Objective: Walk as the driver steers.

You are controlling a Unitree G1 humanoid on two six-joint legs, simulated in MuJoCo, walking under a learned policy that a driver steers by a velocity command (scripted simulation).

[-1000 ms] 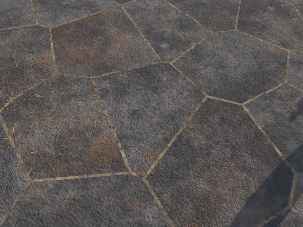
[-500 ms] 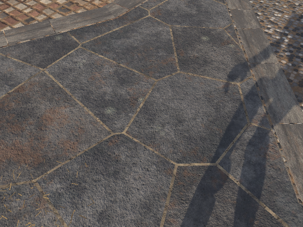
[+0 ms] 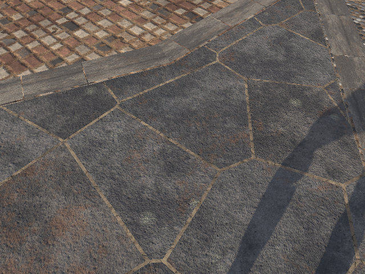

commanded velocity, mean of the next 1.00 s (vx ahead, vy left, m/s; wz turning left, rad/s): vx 0.65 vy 0.00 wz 0.25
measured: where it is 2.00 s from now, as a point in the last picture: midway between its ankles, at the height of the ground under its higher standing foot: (169, 201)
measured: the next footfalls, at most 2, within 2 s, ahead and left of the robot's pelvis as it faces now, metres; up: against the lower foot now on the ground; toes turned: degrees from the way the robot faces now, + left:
left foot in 0.22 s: +0.41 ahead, +0.07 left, +0.00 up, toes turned +15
right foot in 0.62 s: +0.86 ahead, +0.07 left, +0.00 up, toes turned +29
